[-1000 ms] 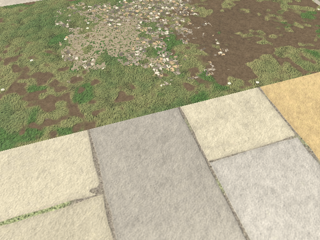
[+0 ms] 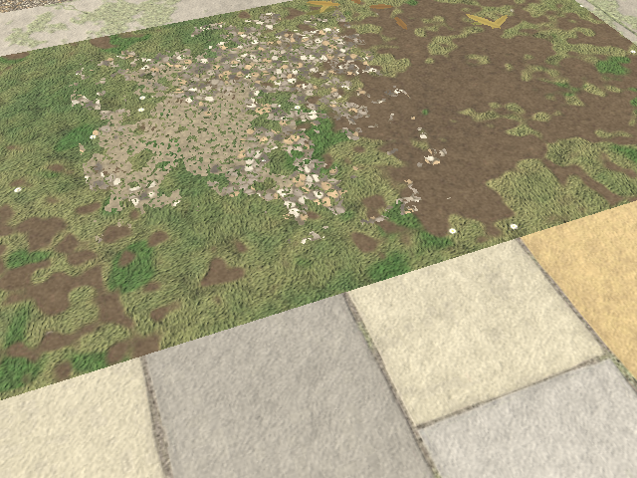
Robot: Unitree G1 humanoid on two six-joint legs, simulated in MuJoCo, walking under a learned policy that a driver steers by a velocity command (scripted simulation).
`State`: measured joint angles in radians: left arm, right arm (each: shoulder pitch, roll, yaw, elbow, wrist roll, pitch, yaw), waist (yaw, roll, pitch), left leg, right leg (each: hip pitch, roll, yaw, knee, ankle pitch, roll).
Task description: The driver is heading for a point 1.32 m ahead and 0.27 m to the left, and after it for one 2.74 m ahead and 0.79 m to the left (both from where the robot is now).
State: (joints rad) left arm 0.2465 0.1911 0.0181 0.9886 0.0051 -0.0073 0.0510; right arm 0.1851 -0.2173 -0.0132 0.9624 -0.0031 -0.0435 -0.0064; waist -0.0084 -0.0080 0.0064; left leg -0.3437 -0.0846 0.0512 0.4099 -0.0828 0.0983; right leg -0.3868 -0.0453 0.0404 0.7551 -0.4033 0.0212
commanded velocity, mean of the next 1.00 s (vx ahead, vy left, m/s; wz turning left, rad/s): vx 0.42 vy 0.00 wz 0.00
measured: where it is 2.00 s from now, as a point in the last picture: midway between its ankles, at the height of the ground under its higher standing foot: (302, 286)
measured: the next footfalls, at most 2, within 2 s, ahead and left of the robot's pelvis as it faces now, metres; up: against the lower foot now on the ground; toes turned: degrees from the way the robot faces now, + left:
right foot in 0.08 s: +0.05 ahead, -0.12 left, +0.00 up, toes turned -1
left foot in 0.56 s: +0.30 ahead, +0.16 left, +0.00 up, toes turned +4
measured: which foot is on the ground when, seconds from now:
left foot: down 0.00-0.08, up 0.10-0.54, down 0.56-1.00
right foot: up 0.00-0.06, down 0.08-0.58, up 0.60-1.00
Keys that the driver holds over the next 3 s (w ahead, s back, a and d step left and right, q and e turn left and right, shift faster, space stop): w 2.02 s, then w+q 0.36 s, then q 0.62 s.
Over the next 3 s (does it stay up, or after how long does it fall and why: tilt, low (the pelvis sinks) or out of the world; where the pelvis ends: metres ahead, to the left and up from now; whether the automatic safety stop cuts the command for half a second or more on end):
stays up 1.34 0.15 0.00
